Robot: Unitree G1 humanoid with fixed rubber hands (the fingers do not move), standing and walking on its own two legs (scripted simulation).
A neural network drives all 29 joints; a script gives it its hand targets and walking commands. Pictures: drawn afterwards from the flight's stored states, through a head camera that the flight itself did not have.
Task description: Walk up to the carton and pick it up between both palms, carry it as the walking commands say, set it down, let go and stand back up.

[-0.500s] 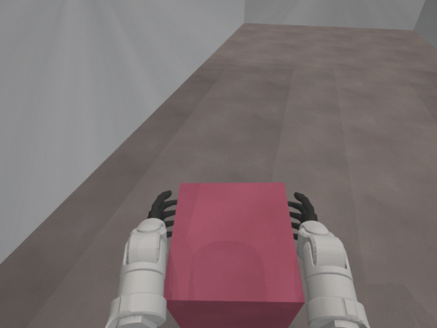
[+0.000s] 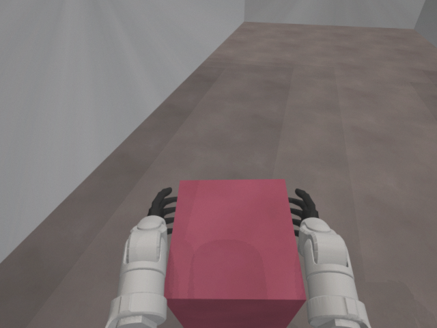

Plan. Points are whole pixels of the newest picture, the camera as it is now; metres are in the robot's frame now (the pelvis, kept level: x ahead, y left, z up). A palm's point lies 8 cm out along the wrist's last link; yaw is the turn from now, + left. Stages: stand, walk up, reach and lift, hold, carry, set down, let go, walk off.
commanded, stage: reach and lift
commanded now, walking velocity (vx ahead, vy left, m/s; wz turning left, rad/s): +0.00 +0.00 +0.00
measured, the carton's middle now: (233, 259) +0.28 -0.01 +0.00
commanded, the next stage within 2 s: hold in 0.38 s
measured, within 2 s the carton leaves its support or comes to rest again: neither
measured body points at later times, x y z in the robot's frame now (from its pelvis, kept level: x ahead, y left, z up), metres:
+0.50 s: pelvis +0.00 +0.00 +0.00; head -0.06 -0.01 +0.45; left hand +0.32 +0.13 +0.07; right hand +0.31 -0.16 +0.06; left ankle +0.02 +0.11 -0.74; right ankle +0.06 -0.12 -0.74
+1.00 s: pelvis +0.00 +0.00 +0.00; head -0.06 -0.01 +0.45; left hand +0.31 +0.13 +0.07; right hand +0.30 -0.16 +0.06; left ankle +0.02 +0.11 -0.74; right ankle +0.06 -0.12 -0.74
